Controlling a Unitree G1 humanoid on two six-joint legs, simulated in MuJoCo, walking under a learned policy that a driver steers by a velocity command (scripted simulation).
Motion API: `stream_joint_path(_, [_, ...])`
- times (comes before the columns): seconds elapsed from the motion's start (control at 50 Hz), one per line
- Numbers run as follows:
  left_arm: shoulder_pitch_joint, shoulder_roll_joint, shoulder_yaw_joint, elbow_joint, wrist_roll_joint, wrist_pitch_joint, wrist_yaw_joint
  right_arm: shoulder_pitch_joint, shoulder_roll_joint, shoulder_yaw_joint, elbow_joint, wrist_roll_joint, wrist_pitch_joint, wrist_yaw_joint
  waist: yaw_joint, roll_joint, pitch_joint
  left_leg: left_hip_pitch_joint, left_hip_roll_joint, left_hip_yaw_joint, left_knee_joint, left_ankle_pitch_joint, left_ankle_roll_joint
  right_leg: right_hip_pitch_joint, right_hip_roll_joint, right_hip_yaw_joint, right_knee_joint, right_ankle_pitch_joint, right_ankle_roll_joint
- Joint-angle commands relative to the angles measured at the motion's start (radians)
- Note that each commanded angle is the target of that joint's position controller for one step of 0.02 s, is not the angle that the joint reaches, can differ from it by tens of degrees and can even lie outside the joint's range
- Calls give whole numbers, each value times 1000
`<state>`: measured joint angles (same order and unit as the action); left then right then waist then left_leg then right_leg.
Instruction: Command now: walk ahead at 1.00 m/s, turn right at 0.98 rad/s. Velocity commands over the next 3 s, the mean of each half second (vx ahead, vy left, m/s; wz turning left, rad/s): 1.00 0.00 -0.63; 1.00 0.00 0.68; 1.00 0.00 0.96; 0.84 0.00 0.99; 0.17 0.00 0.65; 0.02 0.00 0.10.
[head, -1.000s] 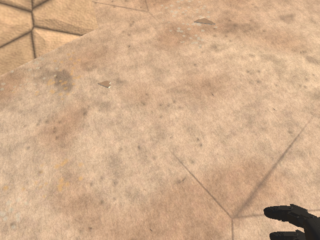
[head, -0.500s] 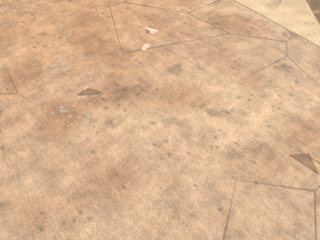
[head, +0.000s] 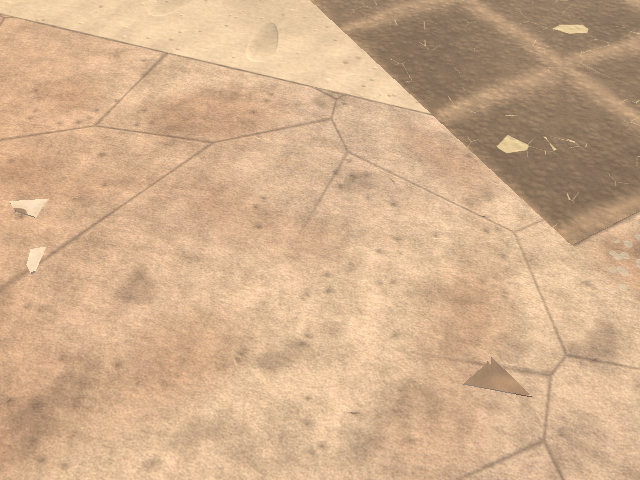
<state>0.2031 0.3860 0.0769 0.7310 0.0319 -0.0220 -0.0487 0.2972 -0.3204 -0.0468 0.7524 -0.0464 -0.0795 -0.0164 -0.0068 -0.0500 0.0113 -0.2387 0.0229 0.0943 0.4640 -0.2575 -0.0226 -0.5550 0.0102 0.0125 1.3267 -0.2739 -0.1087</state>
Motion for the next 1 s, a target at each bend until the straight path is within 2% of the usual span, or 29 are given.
stream_joint_path(0.02, [-92, -60, -39, -138, 6, 15, -28, 94, -15, 0, 15, 21, -35, 20, -4, 136, 10, 180, 257, -202, -265, 130, 81, -281, -107, 56, 10, 67, 5])
stream_joint_path(0.08, [-181, -52, -51, -195, 1, 19, -37, 60, -38, -2, 28, 16, -54, 22, 28, 135, 63, 110, 224, -17, -322, 306, 66, -256, -106, 14, -127, 210, 10])
stream_joint_path(0.14, [-309, -51, -63, -224, 3, 18, -55, 131, -63, -6, 68, 16, -55, 14, -7, 77, 139, 145, 181, 117, -363, 480, 35, -200, -72, -115, -379, 273, -18])
stream_joint_path(0.2, [-315, -53, -66, -209, -1, 11, -57, 191, -126, -17, 82, 14, -40, -5, 10, 117, 94, 256, 182, 195, -236, 1102, 2, -24, 33, -233, -528, 233, -73])
stream_joint_path(0.24, [-145, -5, -46, -158, 0, 7, -40, 178, -190, -34, 75, 12, -11, -24, 118, 168, -17, 295, 228, 187, 32, 1374, 1, 180, 96, -224, -561, 141, -106])
stream_joint_path(0.26, [44, 36, -23, -102, -2, 5, -27, 130, -214, -41, 55, 11, 4, -27, 208, 183, -98, 234, 253, 163, 258, 1402, 17, 381, 114, -186, -578, 103, -134])
stream_joint_path(0.28, [249, 70, 3, -23, 5, -2, -5, 97, -200, -36, 37, 8, 11, -19, 282, 152, -167, 43, 235, 149, 558, 1152, 40, 685, 95, -75, -701, 114, -173])
stream_joint_path(0.3, [201, 122, 36, -2, -20, 8, 24, 87, -112, -24, 23, 5, 8, -1, 204, -74, -154, -256, 33, 144, 941, -4, 32, 878, -42, 137, -740, 71, -172])
stream_joint_path(0.32, [133, 222, 42, -60, 15, 14, 29, 200, -54, 3, -89, 42, -5, 1, 73, -153, -344, -544, -3, -30, 1221, -237, 17, 1100, -346, 671, -844, 187, -357])
stream_joint_path(0.34, [210, 162, 43, -66, 15, 22, 51, 70, -112, -1, -95, 45, -23, 0, 161, 29, -347, -619, 12, -122, 1222, -118, 22, 1034, -340, 709, -993, 37, -350])
stream_joint_path(0.36, [169, 116, 33, -28, 9, 6, 62, 63, -98, 5, -84, 54, -25, -2, 104, 84, -150, -632, 67, -119, 1137, -80, 35, 838, -334, 592, -1043, 15, -305])
stream_joint_path(0.38, [138, 62, 16, -8, 7, -18, 62, 39, -81, 10, -70, 39, -17, 3, 55, 157, -54, -557, 104, -135, 1030, -71, 40, 640, -292, 499, -1069, 48, -257])
stream_joint_path(0.4, [100, 34, 3, -6, 16, -43, 66, 61, -59, 16, -43, 25, 4, 12, 10, 188, -8, -466, 118, -159, 977, -73, 41, 493, -261, 406, -1086, 111, -227])
stream_joint_path(0.44, [98, -16, -17, 26, 2, -80, 61, 104, -28, 16, -6, 19, 48, 37, -43, 150, 51, -376, 132, -198, 857, -65, 38, 328, -209, 244, -1149, 137, -166])
stream_joint_path(0.5, [122, -16, -17, 59, -8, -112, 36, -52, -7, 18, -49, 35, 59, 53, -13, 63, 127, -449, 117, -159, 649, 120, 58, 302, -130, 42, -1231, 306, -77])
stream_joint_path(0.54, [122, -28, -25, 66, -16, -126, 27, -110, 15, 25, -64, 44, 48, 63, -4, 38, 120, -401, 90, -89, 474, 295, 83, 318, -73, -93, -1235, 508, -12])
stream_joint_path(0.6, [173, -13, -32, 90, -27, -143, 39, -210, 28, 35, -78, 47, 34, 81, 32, 47, 114, -320, 40, 15, 270, 483, 128, 417, -100, -166, -1280, 727, 32])
stream_joint_path(0.66, [188, 53, -23, 97, -14, -126, 77, -166, -23, 23, -54, 35, 33, 86, -8, -30, 27, -250, -71, 90, 190, 405, 164, 651, -145, -217, -1118, 1263, 90])
stream_joint_path(0.68, [177, 78, -16, 93, -3, -109, 93, -95, -53, 12, -34, 32, 40, 83, -53, -65, -20, -181, -111, 105, 194, 321, 175, 694, -165, -221, -995, 1416, 103])
stream_joint_path(0.72, [81, 122, 0, 59, 21, -67, 108, 263, -140, -30, 67, 28, 49, 67, -239, -78, -160, 154, -143, 46, 200, 150, 235, 588, -195, -203, -502, 1463, 101])
stream_joint_path(0.74, [14, 125, 6, 50, 16, -57, 99, 419, -184, -61, 103, 34, 54, 50, -339, 9, -175, 319, -91, -52, 107, 97, 301, 418, -91, -231, -37, 1019, 94])
stream_joint_path(0.76, [2, -72, -44, -16, 30, -89, 75, 337, -235, -76, 115, 39, 68, 40, -179, 332, -111, 534, 62, -345, 209, 284, 376, -95, 93, -142, 365, -203, 123])
stream_joint_path(0.78, [77, -65, -65, -102, -5, -112, 63, 244, -281, -84, 63, 27, 72, 37, -104, 310, -301, 684, 218, -825, -39, -38, 550, -336, 90, 75, 465, -236, 126])
stream_joint_path(0.8, [7, -12, -71, -106, 10, -132, 58, 199, -200, -77, 29, 26, 71, 29, -118, 90, -201, 562, 237, -892, -204, -226, 498, -362, 18, 124, 345, -124, 97])
stream_joint_path(0.82, [-12, 4, -69, -107, 11, -137, 51, 162, -138, -61, 43, 28, 70, 25, -54, -29, -60, 357, 212, -816, -249, -238, 440, -316, -32, 112, 205, -51, 91])
stream_joint_path(0.86, [-16, -16, -80, -115, 47, -97, 49, 112, -121, -49, 40, 33, 45, 18, 25, -78, 43, 84, 117, -662, -265, -113, 389, -198, -85, 94, 67, -70, 121])
stream_joint_path(0.88, [-10, -26, -87, -119, 52, -70, 45, 98, -112, -42, 40, 35, 32, 18, 51, -65, 74, -32, 77, -601, -287, -94, 379, -150, -107, 77, -10, -76, 138])
stream_joint_path(0.92, [-96, -34, -97, -168, 47, -47, 38, 85, -141, -49, 27, 42, 8, 25, 44, -18, 109, -181, 12, -504, -332, 17, 371, -72, -126, 23, -212, -11, 162])
stream_joint_path(1.0, [-267, -69, -116, -230, 3, -53, 22, 121, -156, -67, 22, 56, 3, 31, -52, 72, 83, -157, -53, -433, -309, 276, 287, 81, -81, -24, -614, 332, 165])
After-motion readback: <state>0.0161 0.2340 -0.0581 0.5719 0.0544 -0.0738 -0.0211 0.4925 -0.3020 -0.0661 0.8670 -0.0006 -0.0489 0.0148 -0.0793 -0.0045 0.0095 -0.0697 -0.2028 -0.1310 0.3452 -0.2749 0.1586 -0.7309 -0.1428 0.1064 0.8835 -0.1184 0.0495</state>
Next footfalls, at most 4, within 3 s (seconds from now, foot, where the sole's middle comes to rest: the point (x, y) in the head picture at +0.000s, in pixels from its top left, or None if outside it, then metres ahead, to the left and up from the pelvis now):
0.30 right None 0.42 -0.08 -0.77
0.74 left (357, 319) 0.86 -0.07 -0.77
1.14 right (412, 195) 1.27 -0.25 -0.77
1.60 left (290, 131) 1.55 0.11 -0.77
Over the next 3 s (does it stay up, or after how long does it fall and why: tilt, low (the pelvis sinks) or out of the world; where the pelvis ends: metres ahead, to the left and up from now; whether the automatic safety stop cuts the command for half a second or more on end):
stays up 1.79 0.30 0.00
